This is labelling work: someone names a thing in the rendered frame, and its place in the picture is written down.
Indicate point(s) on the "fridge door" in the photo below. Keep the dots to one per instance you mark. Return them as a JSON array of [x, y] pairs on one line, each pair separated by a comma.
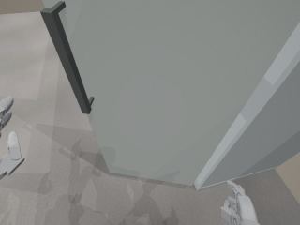
[[169, 77]]

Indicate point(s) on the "robot right hand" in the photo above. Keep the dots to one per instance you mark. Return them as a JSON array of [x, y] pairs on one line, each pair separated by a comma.
[[239, 209]]

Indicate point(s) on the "robot left hand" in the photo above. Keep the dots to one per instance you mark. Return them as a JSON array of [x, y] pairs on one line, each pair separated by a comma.
[[12, 160]]

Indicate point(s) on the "handle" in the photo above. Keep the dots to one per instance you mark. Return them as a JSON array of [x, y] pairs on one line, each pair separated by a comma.
[[59, 38]]

